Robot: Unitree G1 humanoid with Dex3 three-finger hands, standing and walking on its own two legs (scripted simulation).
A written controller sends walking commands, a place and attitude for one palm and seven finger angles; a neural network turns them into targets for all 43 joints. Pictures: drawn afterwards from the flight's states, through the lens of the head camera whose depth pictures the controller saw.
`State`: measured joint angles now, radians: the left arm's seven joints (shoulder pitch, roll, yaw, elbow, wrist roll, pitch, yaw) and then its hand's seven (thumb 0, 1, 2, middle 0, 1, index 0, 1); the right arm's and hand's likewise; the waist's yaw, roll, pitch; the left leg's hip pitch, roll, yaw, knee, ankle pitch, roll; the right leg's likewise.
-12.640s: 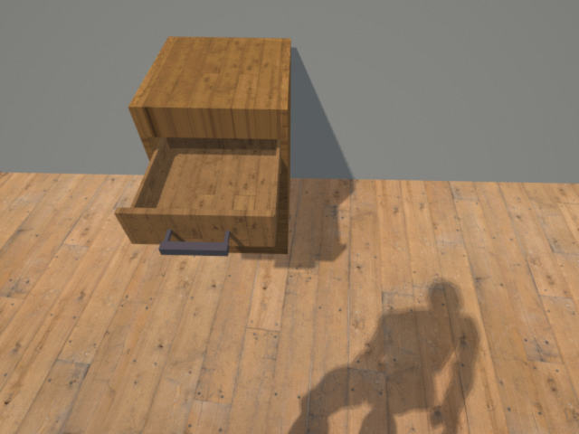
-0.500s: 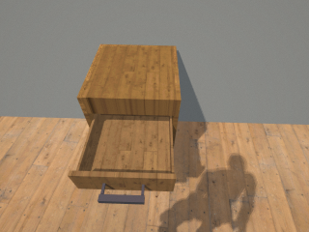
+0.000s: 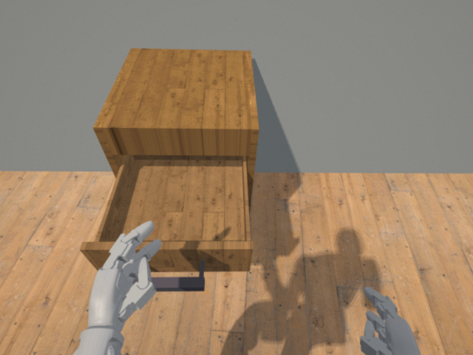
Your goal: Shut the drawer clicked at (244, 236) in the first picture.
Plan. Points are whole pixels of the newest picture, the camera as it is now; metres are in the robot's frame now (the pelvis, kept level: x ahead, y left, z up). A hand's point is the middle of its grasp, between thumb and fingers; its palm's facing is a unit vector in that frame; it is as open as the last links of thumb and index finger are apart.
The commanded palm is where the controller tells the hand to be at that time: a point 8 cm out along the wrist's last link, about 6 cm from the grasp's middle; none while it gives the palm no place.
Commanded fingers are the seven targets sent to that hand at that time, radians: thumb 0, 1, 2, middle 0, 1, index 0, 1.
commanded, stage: raise the hand and make a fist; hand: left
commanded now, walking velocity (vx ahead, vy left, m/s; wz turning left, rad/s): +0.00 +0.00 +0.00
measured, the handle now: (169, 274) +0.33 +0.16 -0.19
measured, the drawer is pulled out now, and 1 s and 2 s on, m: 0.30 0.30 0.30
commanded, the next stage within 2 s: bring the fist close to the handle in 1.60 s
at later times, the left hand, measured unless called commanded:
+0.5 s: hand (176, 335) +0.18 +0.11 -0.08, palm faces -0.12 -0.99 +0.04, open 4.0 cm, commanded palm +0.13 +0.20 -0.06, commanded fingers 0.00 0.90 0.90 -1.02 -1.19 -1.02 -1.19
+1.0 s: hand (156, 349) +0.16 +0.14 -0.06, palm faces +0.09 -1.00 +0.02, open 3.1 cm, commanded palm +0.11 +0.17 -0.08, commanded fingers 0.00 0.90 0.90 -1.40 -1.60 -1.40 -1.60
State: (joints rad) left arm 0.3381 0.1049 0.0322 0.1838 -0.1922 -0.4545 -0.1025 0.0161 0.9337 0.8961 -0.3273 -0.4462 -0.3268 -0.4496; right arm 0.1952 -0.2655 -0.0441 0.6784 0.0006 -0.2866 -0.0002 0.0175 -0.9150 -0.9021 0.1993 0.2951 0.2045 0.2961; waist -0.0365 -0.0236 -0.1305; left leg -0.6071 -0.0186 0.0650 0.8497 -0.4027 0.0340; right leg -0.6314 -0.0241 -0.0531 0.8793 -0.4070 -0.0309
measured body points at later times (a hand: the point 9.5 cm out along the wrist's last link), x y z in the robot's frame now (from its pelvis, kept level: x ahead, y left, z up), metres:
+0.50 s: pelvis -0.03 -0.03 -0.10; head +0.07 -0.04 +0.34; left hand +0.18 +0.16 -0.08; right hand +0.16 -0.22 -0.20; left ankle +0.01 +0.10 -0.70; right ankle +0.02 -0.10 -0.70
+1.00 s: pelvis -0.03 +0.00 -0.11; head +0.07 +0.02 +0.32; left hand +0.15 +0.19 -0.06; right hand +0.22 -0.20 -0.18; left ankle +0.01 +0.10 -0.70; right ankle +0.02 -0.10 -0.70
